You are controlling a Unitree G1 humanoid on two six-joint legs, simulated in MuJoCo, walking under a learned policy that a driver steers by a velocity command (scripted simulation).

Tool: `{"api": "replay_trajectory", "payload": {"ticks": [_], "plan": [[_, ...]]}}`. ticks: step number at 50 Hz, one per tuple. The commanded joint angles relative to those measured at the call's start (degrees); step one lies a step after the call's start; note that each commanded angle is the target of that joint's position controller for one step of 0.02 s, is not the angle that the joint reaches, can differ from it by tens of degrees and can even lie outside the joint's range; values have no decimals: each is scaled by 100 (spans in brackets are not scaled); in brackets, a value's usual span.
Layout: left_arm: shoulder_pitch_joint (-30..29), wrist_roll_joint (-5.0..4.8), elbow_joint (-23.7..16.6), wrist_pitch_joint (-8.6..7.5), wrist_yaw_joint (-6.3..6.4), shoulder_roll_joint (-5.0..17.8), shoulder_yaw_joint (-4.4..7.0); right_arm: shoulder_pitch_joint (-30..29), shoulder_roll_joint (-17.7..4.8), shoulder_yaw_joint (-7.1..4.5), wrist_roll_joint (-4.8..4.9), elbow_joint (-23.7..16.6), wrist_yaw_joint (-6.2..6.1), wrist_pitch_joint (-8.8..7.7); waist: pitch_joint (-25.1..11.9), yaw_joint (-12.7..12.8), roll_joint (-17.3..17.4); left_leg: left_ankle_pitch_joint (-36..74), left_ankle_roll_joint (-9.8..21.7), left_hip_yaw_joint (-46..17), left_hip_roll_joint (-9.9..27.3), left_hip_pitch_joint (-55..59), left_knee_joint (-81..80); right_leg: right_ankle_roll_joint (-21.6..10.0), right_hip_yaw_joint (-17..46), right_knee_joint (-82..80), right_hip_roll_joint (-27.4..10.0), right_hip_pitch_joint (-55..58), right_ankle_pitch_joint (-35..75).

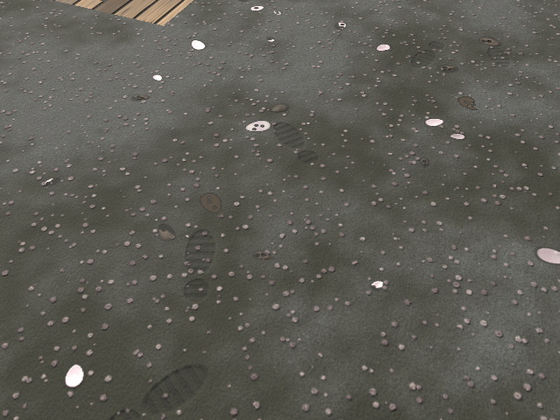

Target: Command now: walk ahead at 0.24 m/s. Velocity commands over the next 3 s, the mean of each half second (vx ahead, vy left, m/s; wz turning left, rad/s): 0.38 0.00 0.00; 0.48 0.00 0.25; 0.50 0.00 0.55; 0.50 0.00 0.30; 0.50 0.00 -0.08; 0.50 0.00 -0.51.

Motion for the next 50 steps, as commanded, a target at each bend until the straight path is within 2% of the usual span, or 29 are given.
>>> {"api": "replay_trajectory", "payload": {"ticks": [1, 4, 6, 7, 8, 9, 10, 11, 12, 13, 15, 19, 23, 27, 29, 30, 31, 32, 33, 34, 35, 36, 37, 38, 40, 41, 42, 46, 50], "plan": [[320, -54, -148, -165, 24, 1142, 283, -790, -489, -89, 64, -528, 114, -318, 1207, 132, -942, -265, 98, 125, 290, -1273, 1100, -1256, 2341, -2090, -1923, -643, -2004], [163, -108, -244, -251, -76, 938, 261, -598, -413, -91, 158, -548, 208, -492, 1204, -69, -697, -380, 209, 243, 397, -945, 152, -932, 1589, -1651, -1556, -362, -693], [38, -78, -331, -235, -136, 998, 260, 405, -524, -222, 137, -150, 216, -499, 712, -469, -583, 400, 145, 700, -156, 1126, -458, -711, 899, -895, -997, -1214, 575], [-130, -66, -401, -265, -149, 962, 232, 1166, -773, -342, 132, 33, 206, -488, 342, -834, -218, 476, 300, 154, 105, 2051, -693, -515, 459, 230, -677, -1631, 1675], [-188, -44, -647, -336, -146, 529, 118, 1972, -1413, -499, 120, 139, 189, -499, -90, -1014, 1370, -217, 1042, -2270, 1421, 3083, -1669, -11, -318, 2392, 139, -2913, 1300], [-360, -102, -796, -444, -135, 450, 103, 2308, -1234, -376, 39, 227, 243, -561, -511, -1006, 1671, -554, 1585, -4299, 2327, 3306, -2592, 2, 362, 3985, 403, -3538, -797], [-514, -262, -884, -520, -184, 620, 161, 1695, -922, -226, 3, 76, 233, -646, -39, -683, 1007, -799, 1487, -3968, 2438, 2902, -2522, -212, 780, 4700, 14, -4044, -618], [-632, -293, -904, -561, -230, 673, 171, 1216, -692, -139, -11, -109, 248, -688, 205, -508, 638, -657, 1260, -3161, 2181, 2499, -2513, -390, 732, 4756, -281, -4082, -87], [-676, -244, -894, -581, -233, 668, 208, 937, -617, -79, -26, -199, 275, -704, 420, -355, 370, -290, 1089, -2523, 1965, 2158, -2617, -466, 638, 4415, -505, -4074, 444], [-698, -161, -884, -554, -223, 758, 276, 816, -515, -18, -54, -251, 284, -702, 468, -247, 316, 212, 910, -1975, 1722, 1875, -2706, -487, 584, 4049, -672, -3822, 804], [-657, -131, -865, -467, -261, 679, 310, 1016, -498, 23, -79, -216, 244, -651, 468, -174, 440, 1043, 823, -1309, 1451, 1638, -2815, -374, 413, 3578, -734, -3475, 1071], [-1564, -57, -1226, -385, -282, 490, 269, 1340, -784, 10, -94, -200, 87, -590, 632, -274, 258, 1942, 895, -786, 1386, 1603, -2977, -49, 190, 2261, -684, -3808, 1747], [-2473, -89, -1524, -404, -384, 447, 180, 1601, -884, -31, -49, -225, 23, -557, 745, -481, 391, 1890, 832, -398, 1294, 1459, -3133, 8, -73, 886, -417, -3306, 2536], [-2882, -122, -1740, -442, -511, 570, 164, 1820, -886, -94, 32, -142, 15, -497, 841, -437, 397, 2294, 750, -294, 1599, 2169, -2877, -227, 26, 286, -343, -3263, 2446], [-2623, -121, -1737, -469, -548, 776, 243, 1695, -1001, -151, 19, -192, 16, -451, 552, -176, 517, 3557, 633, -211, 1685, 2502, -2364, -408, -71, 152, -155, -2706, 2101], [-2180, -115, -1639, -471, -541, 952, 332, 1612, -1074, -180, 0, -227, 18, -416, 193, 92, 656, 4654, 562, -128, 1648, 2574, -1787, -519, -214, 199, 47, -2036, 1935], [-1234, -120, -1360, -462, -506, 1182, 476, 1547, -985, -149, -25, -268, 27, -367, -344, 565, 653, 5286, 424, 2, 1407, 2261, -666, -670, -315, 181, 243, -778, 1871], [-124, -79, -1114, -449, -444, 1530, 601, 1495, -823, -60, -82, -407, 49, -354, -1100, 997, 391, 4146, 235, 98, 1124, 1023, 998, -967, 519, 336, -488, 1059, 1641], [482, 43, -949, -437, -440, 2032, 698, 2273, 53, 171, -38, -477, 112, -453, -2167, 575, -1154, 454, -152, 104, -17, -1164, 3347, -1884, 3478, -412, -2111, 3044, 42], [368, 39, -984, -451, -451, 1529, 533, 2009, -326, 89, 112, -398, 136, -614, -2285, 711, -1029, -1167, -30, -891, -69, -1700, 4200, -1800, 4580, -1302, -2256, 2865, -446], [-231, 4, -1037, -487, -436, 1258, 440, 1400, -758, -54, 285, -629, 132, -688, -1260, 563, -886, -832, 68, -823, 250, -2205, 4483, -1415, 3560, -1380, -2106, 2027, -291], [-786, 5, -1158, -524, -434, 1030, 360, 1072, -828, -76, 278, -724, 81, -706, -730, 368, -477, -248, 116, -681, 608, -2057, 4257, -1203, 2656, -1499, -1927, 1059, 308], [-1138, 51, -1152, -564, -463, 798, 299, 889, -820, -145, 189, -734, 15, -660, -353, 174, -190, 154, 153, -638, 819, -1750, 3888, -980, 1940, -1701, -1651, 235, 824], [-1289, 119, -1115, -601, -474, 709, 273, 1146, -646, -167, 164, -685, -2, -566, -285, -70, -479, 424, 156, -703, 1004, -1308, 3623, -902, 1410, -1859, -1520, -266, 1127], [-1245, 139, -992, -625, -471, 587, 266, 1359, -400, -178, 175, -620, 14, -384, -117, -216, -516, 527, 170, -677, 1079, -1013, 3396, -909, 790, -2101, -1326, -711, 1425], [-1217, 136, -934, -625, -438, 559, 262, 1239, -442, -216, 181, -655, -5, -311, 8, -245, -426, 664, 196, -661, 1070, -1164, 3338, -845, 504, -2182, -1193, -770, 1506], [-1189, 155, -919, -641, -398, 784, 303, 1104, -390, -217, 167, -759, -13, -263, 124, -284, -524, 867, 141, -694, 1088, -1383, 3172, -948, 388, -2292, -1337, -836, 1637], [-891, 182, -857, -607, -232, 913, 334, 369, -491, -268, 83, -1070, 64, -302, 371, -151, -216, 1905, -15, -779, 1015, -2157, 2077, -946, -119, -2386, -1336, -399, 2070], [-583, 125, -857, -539, -125, 1081, 362, -421, -341, -183, 35, -1383, 234, -343, 532, 98, -74, 2492, -18, -241, 924, -2150, 919, -850, -671, -2423, -1361, 5, 2331]]}}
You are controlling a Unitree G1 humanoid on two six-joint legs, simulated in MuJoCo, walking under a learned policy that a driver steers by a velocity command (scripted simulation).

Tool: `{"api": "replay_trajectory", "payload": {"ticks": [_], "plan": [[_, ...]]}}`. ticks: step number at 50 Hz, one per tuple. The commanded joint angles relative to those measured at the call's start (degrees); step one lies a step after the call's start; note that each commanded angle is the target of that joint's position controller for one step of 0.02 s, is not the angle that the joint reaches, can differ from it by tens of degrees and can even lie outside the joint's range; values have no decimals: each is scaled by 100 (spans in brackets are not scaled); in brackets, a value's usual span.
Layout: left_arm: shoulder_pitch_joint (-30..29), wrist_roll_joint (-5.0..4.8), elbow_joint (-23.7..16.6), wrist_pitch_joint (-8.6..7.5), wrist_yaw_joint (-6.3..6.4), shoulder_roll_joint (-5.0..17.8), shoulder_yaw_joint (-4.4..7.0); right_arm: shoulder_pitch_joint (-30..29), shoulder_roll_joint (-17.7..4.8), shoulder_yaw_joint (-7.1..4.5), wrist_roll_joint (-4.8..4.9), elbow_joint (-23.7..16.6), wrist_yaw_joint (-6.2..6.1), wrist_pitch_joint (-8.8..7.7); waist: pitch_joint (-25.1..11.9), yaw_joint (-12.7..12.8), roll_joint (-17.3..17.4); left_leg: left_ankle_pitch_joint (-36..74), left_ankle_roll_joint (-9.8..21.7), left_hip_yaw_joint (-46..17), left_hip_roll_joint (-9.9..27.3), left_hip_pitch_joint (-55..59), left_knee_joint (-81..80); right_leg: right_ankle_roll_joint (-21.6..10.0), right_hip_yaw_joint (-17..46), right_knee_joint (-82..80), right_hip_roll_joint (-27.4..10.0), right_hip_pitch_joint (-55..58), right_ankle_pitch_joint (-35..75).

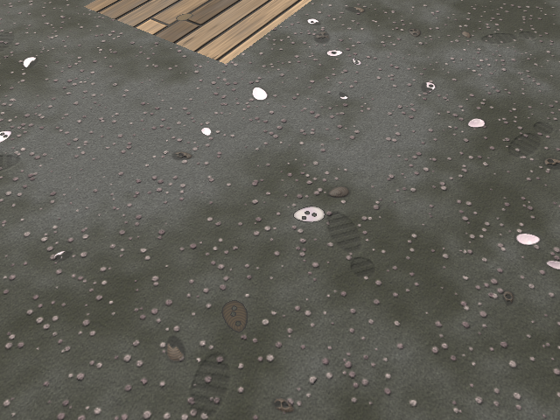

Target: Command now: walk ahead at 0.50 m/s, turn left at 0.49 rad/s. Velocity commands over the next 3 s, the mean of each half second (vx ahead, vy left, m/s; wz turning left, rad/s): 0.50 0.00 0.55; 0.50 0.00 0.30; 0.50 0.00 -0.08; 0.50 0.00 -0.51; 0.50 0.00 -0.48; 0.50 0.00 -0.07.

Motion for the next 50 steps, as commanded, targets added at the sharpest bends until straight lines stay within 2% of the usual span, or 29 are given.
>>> {"api": "replay_trajectory", "payload": {"ticks": [1, 5, 7, 9, 10, 11, 12, 13, 14, 15, 16, 17, 20, 22, 26, 31, 33, 34, 35, 36, 37, 38, 39, 40, 42, 44, 45, 47, 50], "plan": [[-96, -53, -345, -27, 100, 893, 161, -603, -85, 49, -34, -487, 133, -56, 594, 18, -239, 371, 17, 288, 25, -83, -662, -675, 386, -726, -1764, -306, 1424], [199, -143, -306, 151, 105, 1019, 229, -1090, -86, 87, -4, -885, 298, -50, 679, 104, -284, -305, 203, 655, -139, -256, -1174, -603, 101, -171, -1989, 610, 2413], [16, -178, -416, 223, 126, 1188, 281, -898, -275, 7, 11, -994, 357, -34, 377, -139, -524, -862, 397, 1025, -496, 449, -1230, -481, -88, 504, -1997, 738, 4378], [-196, -207, -533, 308, 147, 1343, 314, 163, -697, -214, 56, -848, 354, -16, -299, -789, -702, -1175, 690, 1271, -995, 1964, -1352, -309, -213, 2119, -1867, 544, 5777], [-276, -212, -604, 305, 146, 1324, 288, 1105, -1087, -427, 68, -625, 266, -1, -798, -1275, -509, -850, 935, 972, -1095, 3532, -1792, -62, -273, 3540, -1626, -281, 4979], [-94, -37, -820, 221, 110, 762, 136, 1551, -1670, -572, 51, -512, 129, 51, -1214, -1046, 720, -1129, 1480, -1294, 198, 5230, -1956, 246, -212, 5558, -1002, -2329, 1060], [103, -121, -1094, -47, 17, 347, -38, 1456, -1825, -523, -29, -698, 172, -52, -2076, -649, 1185, -1849, 2497, -4565, 1271, 6435, -3037, 381, 1183, 6975, 103, -3943, -2218], [-710, -359, -1260, -249, -59, 847, 83, 1520, -1289, -372, -85, -682, 192, -108, -1760, -969, 462, -1765, 2086, -4089, 1117, 6416, -3364, 201, 1858, 7105, -230, -4643, -1851], [-921, -424, -1327, -346, -83, 883, 84, 1237, -1015, -305, -59, -693, 181, -169, -1063, -845, 281, -1315, 1820, -3106, 919, 5707, -3317, 45, 1797, 6705, -504, -4824, -1291], [-967, -245, -1202, -369, -24, 865, 106, 817, -831, -245, -20, -796, 204, -216, -650, -600, -293, -182, 1519, -2266, 573, 4720, -3200, 4, 1786, 6168, -773, -4321, -941], [-841, -149, -1191, -298, 7, 893, 172, 467, -622, -171, -44, -894, 193, -210, -520, -311, -299, -36, 1424, -1852, 391, 4164, -3361, 38, 1750, 5750, -911, -4010, -612], [-746, -147, -1216, -209, 1, 939, 202, 334, -642, -161, -102, -982, 164, -221, -507, -158, -53, 143, 1524, -1868, 372, 3650, -3520, 124, 1815, 5588, -988, -3614, -511], [-916, -47, -1333, -29, 18, 774, 192, 490, -825, -194, -34, -1001, 37, -241, -271, -106, -162, 563, 1479, -1354, 133, 3069, -3689, 412, 1641, 4720, -963, -3504, -183], [-1462, -14, -1537, -8, 32, 698, 159, 741, -958, -223, -23, -981, -53, -222, -94, -283, -65, 625, 1369, -1187, -1, 2939, -3718, 548, 1561, 3837, -833, -3676, 493], [-2212, -95, -1793, -61, -49, 543, 72, 1019, -943, -214, -12, -958, -105, -149, 7, -592, 303, -160, 1022, -1036, -273, 2749, -3624, 521, 1480, 2150, -432, -3189, 1750], [-2393, -139, -1955, -187, -197, 800, 102, 1321, -832, -182, -1, -827, -147, -92, -6, -668, 458, -413, 906, -1582, 129, 3510, -3070, 314, 1626, 1491, -366, -2993, 1673], [-2085, -128, -1906, -247, -227, 913, 136, 1305, -853, -188, -44, -819, -168, -60, -34, -488, 623, 176, 834, -1720, 263, 3791, -2746, 113, 1530, 1401, -338, -2690, 1182], [-1614, -97, -1777, -275, -211, 1026, 200, 1223, -809, -164, -52, -860, -160, -51, -240, -232, 627, 929, 735, -1625, 78, 3828, -2295, -52, 1384, 1190, -224, -2061, 1129], [-877, -17, -1632, -297, -189, 1232, 276, 1133, -641, -86, -96, -944, -124, -61, -860, 114, 469, 1123, 581, -1385, -219, 3503, -1278, -341, 1669, 1379, -584, -848, 1249], [27, 24, -1534, -279, -178, 1613, 364, 1517, -393, 14, -196, -1019, -121, -89, -1752, 244, -455, -422, 308, -913, -790, 2331, 462, -858, 3018, 1603, -1599, 947, 1281], [540, -70, -1170, -191, -241, 1755, 441, 2288, -205, 77, 64, -943, -104, -149, -2139, 11, -2388, -3373, -29, -525, -1391, 461, 2194, -1726, 5644, 694, -2623, 2178, -254], [300, -219, -1295, -180, -268, 1193, 290, 1920, -792, -7, 134, -901, -111, -187, -1423, 168, -1369, -3265, 3, -865, -1023, -234, 2711, -1493, 5756, 367, -2476, 1768, -1503], [-82, -195, -1384, -134, -244, 907, 204, 1148, -950, -41, 105, -1056, -100, -194, -706, 245, -753, -2738, 28, -693, -790, -377, 2742, -1218, 4798, 332, -2229, 1017, -1415], [-408, -117, -1424, -93, -252, 823, 140, 693, -856, -27, -16, -1165, -98, -197, -180, 116, -238, -2360, 38, -451, -554, -192, 2408, -1064, 4056, 158, -1919, 138, -666], [-612, -33, -1411, -98, -237, 720, 79, 697, -720, -44, -94, -1230, -72, -203, -84, -171, -504, -1938, 18, -329, -202, 279, 1766, -1038, 3424, -20, -1628, -553, 327], [-489, -82, -1322, -113, -244, 640, 52, 780, -516, -17, -90, -1181, -72, -163, -162, -221, -531, -1807, 14, -135, -143, 461, 1432, -966, 2898, -193, -1361, -670, 860], [-429, -100, -1267, -127, -224, 879, 99, 746, -421, 18, -81, -1259, -65, -156, -136, -274, -751, -1727, -60, -90, -90, 359, 1135, -1119, 2852, -271, -1529, -737, 1164], [-284, -141, -1196, -106, -176, 1000, 139, 309, -412, 61, -123, -1412, -62, -167, -20, -147, -574, -1310, -191, -7, -8, 144, 450, -1180, 2580, -422, -1541, -687, 1561], [-72, -189, -1107, -29, -129, 1087, 146, -239, -296, 120, -111, -1529, -19, -204, 17, 20, -507, -358, -224, 165, -98, 297, -643, -981, 2077, -470, -1328, -628, 1790]]}}
Over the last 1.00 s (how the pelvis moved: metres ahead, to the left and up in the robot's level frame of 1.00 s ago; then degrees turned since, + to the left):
0.48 -0.03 0.01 9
